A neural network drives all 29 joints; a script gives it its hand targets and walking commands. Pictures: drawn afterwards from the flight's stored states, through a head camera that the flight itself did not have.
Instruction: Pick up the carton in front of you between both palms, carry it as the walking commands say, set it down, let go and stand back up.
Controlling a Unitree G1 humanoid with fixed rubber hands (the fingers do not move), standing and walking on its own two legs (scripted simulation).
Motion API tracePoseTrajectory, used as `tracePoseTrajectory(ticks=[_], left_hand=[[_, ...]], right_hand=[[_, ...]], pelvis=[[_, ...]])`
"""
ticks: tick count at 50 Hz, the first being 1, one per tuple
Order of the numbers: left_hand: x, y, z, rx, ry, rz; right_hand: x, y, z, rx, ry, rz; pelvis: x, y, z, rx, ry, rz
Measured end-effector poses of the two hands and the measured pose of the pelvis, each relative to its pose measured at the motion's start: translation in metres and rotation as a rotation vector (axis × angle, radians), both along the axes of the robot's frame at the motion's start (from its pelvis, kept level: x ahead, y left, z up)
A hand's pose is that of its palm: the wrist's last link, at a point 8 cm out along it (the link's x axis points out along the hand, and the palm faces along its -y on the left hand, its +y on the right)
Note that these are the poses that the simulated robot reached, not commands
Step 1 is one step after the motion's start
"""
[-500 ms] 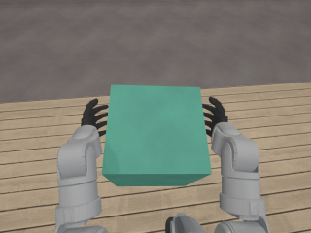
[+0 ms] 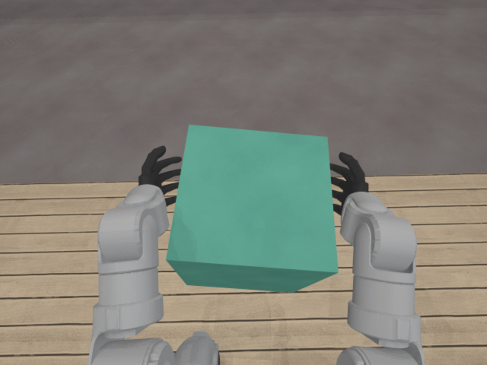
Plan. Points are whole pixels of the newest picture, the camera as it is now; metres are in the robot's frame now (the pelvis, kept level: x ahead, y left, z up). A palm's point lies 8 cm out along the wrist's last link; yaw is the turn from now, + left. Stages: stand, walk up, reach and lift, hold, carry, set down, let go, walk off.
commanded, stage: carry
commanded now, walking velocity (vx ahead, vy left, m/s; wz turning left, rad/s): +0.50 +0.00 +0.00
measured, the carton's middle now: (248, 220) +0.35 +0.02 +0.02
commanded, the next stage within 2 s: none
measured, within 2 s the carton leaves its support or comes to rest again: neither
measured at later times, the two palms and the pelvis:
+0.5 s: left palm (182, 96) +0.63 +0.18 +0.07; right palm (317, 101) +0.62 -0.12 +0.08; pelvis +0.29 +0.04 -0.02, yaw -1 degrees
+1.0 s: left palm (202, 40) +0.92 +0.17 +0.05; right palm (305, 43) +0.93 -0.13 +0.04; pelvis +0.59 +0.00 -0.05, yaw +0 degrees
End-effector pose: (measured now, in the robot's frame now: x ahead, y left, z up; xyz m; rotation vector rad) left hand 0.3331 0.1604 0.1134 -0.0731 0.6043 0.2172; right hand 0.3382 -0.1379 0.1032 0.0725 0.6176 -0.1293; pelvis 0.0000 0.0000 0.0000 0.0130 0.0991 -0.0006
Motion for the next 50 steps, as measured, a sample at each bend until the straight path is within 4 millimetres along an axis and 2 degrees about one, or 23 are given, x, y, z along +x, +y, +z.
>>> tracePoseTrajectory(ticks=[4,8,12,15,18,23,27,30,34,36,42,45,50], left_hand=[[0.056,0.010,-0.008,0.003,-0.004,-0.011],[0.118,0.019,-0.033,-0.001,-0.003,-0.048],[0.161,0.016,-0.057,-0.010,0.087,-0.092],[0.189,0.013,-0.064,-0.027,0.118,-0.097],[0.221,0.013,-0.062,-0.037,0.098,-0.096],[0.277,0.015,-0.050,-0.038,0.034,-0.085],[0.327,0.014,-0.037,-0.032,-0.018,-0.073],[0.369,0.008,-0.033,-0.021,-0.042,-0.071],[0.428,-0.002,-0.039,0.013,-0.056,-0.058],[0.452,-0.003,-0.047,0.040,-0.035,-0.042],[0.497,0.007,-0.074,0.013,0.093,0.026],[0.527,0.009,-0.073,0.003,0.086,0.040],[0.591,0.008,-0.061,0.003,0.026,0.028]], right_hand=[[0.054,0.010,-0.006,-0.019,-0.005,-0.001],[0.107,0.020,-0.024,-0.063,0.004,-0.026],[0.137,0.017,-0.047,-0.060,0.097,-0.062],[0.158,0.015,-0.055,-0.043,0.130,-0.091],[0.189,0.014,-0.052,-0.037,0.111,-0.101],[0.252,0.016,-0.036,-0.039,0.047,-0.088],[0.307,0.014,-0.022,-0.042,-0.005,-0.070],[0.351,0.008,-0.019,-0.045,-0.028,-0.060],[0.415,-0.001,-0.032,-0.045,-0.043,-0.038],[0.446,-0.002,-0.044,-0.040,-0.023,-0.010],[0.507,0.008,-0.070,-0.028,0.108,0.038],[0.538,0.010,-0.072,-0.019,0.104,0.037],[0.595,0.009,-0.063,-0.011,0.046,0.016]], pelvis=[[0.060,0.012,-0.014,-0.020,-0.007,-0.008],[0.120,0.025,-0.040,-0.024,-0.027,-0.023],[0.159,0.035,-0.038,-0.027,-0.026,-0.015],[0.187,0.042,-0.032,-0.033,-0.021,-0.019],[0.216,0.045,-0.028,-0.037,-0.015,-0.019],[0.270,0.042,-0.024,-0.040,-0.005,-0.013],[0.321,0.035,-0.027,-0.033,-0.002,-0.003],[0.365,0.028,-0.036,-0.019,-0.003,0.003],[0.430,0.016,-0.062,0.006,-0.026,0.026],[0.452,0.013,-0.069,-0.016,-0.027,0.017],[0.510,0.000,-0.061,-0.001,-0.024,0.013],[0.538,-0.003,-0.056,0.004,-0.018,0.014],[0.592,0.002,-0.052,0.008,-0.007,0.008]])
